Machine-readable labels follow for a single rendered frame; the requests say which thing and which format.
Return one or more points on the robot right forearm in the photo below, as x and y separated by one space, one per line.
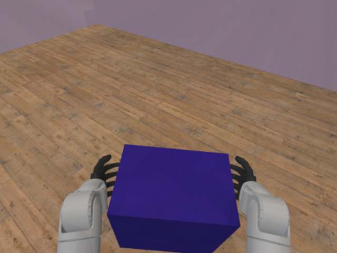
268 219

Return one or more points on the left robot hand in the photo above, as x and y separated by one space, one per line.
99 172

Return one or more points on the right robot hand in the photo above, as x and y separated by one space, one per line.
246 174

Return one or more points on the robot left forearm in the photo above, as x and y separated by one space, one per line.
80 224

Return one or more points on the carton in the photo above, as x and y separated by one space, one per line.
173 200

